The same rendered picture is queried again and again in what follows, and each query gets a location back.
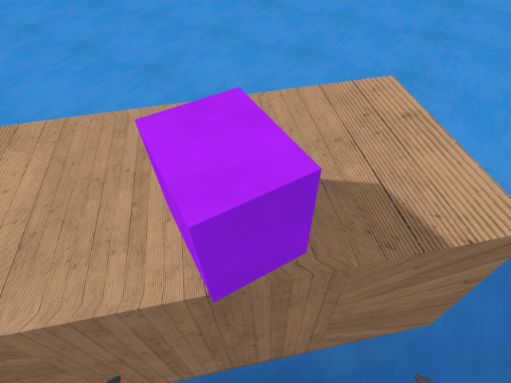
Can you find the carton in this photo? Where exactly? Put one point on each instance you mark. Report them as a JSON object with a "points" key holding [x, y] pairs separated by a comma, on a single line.
{"points": [[241, 191]]}

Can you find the pedestal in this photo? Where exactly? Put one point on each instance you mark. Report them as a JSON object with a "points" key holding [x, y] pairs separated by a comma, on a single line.
{"points": [[96, 280]]}

